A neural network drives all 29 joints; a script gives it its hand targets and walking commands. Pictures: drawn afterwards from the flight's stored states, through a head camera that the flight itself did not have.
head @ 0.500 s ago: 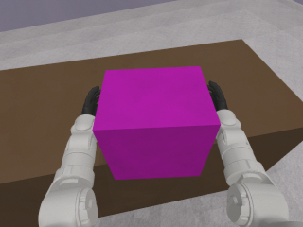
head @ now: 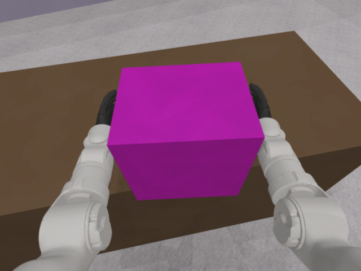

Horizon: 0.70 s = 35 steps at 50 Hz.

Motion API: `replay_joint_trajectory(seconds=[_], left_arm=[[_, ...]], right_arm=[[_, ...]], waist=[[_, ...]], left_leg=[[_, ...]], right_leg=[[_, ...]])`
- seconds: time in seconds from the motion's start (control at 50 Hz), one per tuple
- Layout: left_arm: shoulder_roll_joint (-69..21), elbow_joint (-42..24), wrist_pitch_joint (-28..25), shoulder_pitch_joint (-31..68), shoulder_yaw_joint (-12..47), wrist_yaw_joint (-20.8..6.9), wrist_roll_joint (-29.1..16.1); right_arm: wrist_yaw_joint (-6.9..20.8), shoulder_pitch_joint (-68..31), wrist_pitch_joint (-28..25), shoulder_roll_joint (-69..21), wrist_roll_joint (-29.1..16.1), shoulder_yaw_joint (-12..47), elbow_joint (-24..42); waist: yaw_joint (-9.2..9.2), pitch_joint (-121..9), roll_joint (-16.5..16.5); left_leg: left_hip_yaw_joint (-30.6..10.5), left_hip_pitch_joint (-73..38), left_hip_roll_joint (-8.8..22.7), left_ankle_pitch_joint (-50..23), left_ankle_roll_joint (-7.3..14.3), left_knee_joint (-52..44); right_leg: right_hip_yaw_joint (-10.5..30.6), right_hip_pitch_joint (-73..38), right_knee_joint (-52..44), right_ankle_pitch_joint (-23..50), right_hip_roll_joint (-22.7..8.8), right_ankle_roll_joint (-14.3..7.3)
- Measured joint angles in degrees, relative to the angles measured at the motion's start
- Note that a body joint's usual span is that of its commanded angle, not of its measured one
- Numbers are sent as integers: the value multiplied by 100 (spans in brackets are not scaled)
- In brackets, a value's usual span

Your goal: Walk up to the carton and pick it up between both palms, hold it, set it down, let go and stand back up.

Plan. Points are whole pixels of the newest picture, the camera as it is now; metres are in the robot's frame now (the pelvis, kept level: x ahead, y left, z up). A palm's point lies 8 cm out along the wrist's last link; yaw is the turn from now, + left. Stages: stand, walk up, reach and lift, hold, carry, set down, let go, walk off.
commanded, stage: set down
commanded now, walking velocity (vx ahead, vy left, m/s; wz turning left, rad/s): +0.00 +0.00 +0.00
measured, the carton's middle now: (184, 136) +0.43 +0.01 +0.04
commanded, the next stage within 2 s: none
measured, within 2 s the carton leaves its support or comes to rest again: neither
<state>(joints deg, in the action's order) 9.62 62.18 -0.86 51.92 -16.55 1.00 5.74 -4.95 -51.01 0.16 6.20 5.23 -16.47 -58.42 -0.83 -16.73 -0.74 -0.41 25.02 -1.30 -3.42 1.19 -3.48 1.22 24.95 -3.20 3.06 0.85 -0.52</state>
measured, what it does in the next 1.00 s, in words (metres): stands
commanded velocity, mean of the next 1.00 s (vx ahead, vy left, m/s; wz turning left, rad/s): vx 0.00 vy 0.00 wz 0.00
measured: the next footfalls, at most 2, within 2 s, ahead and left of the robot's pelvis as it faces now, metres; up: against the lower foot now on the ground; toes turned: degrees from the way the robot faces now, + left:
none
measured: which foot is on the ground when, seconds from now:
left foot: down 0.00-1.00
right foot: down 0.00-1.00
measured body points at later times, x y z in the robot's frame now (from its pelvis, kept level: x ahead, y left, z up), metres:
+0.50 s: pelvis +0.01 +0.01 +0.00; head +0.11 +0.01 +0.44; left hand +0.47 +0.23 +0.06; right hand +0.49 -0.16 +0.06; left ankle -0.03 +0.11 -0.75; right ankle -0.03 -0.11 -0.75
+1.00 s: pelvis -0.03 +0.00 -0.01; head +0.10 +0.00 +0.42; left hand +0.45 +0.25 +0.05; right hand +0.49 -0.15 +0.06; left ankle -0.03 +0.11 -0.75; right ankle -0.03 -0.11 -0.75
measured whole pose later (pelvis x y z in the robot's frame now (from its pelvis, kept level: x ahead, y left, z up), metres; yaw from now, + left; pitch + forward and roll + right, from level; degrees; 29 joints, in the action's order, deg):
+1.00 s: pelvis -0.03 +0.00 -0.01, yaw -2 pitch +31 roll +0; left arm 20.1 71.2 -5.6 58.8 -9.4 -4.7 -8.9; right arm -3.5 -61.0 -3.2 14.1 -12.3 -0.4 -66.6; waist -4.3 -16.1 1.7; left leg 1.1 36.2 -1.0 -3.3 1.1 2.1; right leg 2.5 36.5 2.5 3.3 1.2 -0.3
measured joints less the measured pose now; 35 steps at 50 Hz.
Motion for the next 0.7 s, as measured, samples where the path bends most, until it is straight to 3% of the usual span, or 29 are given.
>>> replay_joint_trajectory(seconds=[0.24,0.3,0.36,0.42,0.52,0.7], left_arm=[[109,179,-507,-456,312,-25,-634],[228,293,-620,-459,458,-47,-779],[400,540,-707,-262,611,-69,-949],[543,794,-756,-28,800,-121,-1150],[700,1075,-737,401,1006,-247,-1435],[807,1208,-637,690,918,-365,-1466]], right_arm=[[-128,270,-524,186,-732,771,-172],[-48,146,-666,303,-953,926,-524],[19,-88,-758,400,-1160,1006,-905],[72,-302,-801,493,-1338,1100,-1157],[125,-589,-768,636,-1514,1311,-1219],[182,-927,-634,735,-1606,1387,-1306]], waist=[[-93,47,107],[-109,33,120],[-108,-37,190],[-135,-42,152],[-163,30,140],[-194,122,184]], left_leg=[[47,-69,37,103,-37,188],[42,-71,31,258,-29,316],[56,89,-54,352,128,464],[40,254,-56,424,78,598],[42,556,-50,422,44,758],[64,825,-26,251,22,720]], right_leg=[[4,68,407,-119,32,104],[-8,57,512,-238,29,103],[3,179,617,-249,-42,61],[-7,292,699,-371,-47,58],[11,527,720,-363,-37,-13],[63,812,696,-242,-16,49]])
